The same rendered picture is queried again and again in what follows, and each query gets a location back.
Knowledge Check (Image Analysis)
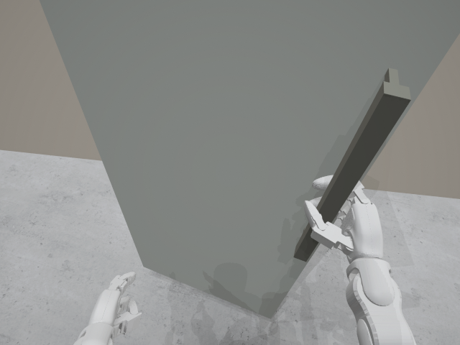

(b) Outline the handle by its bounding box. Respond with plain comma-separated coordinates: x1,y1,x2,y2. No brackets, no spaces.
294,68,411,262

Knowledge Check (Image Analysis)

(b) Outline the robot left forearm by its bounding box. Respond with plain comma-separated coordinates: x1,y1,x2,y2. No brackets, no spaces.
74,323,115,345

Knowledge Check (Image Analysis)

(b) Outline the robot left hand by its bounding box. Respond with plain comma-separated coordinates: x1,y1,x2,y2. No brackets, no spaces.
88,272,142,338

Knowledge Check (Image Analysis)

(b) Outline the robot right hand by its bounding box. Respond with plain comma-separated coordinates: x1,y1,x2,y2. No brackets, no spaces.
303,175,383,264

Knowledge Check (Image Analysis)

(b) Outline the robot right forearm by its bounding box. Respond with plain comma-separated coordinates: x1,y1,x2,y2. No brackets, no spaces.
346,257,417,345

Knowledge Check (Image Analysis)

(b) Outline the fridge door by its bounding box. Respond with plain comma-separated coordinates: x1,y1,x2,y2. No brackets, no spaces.
40,0,460,318

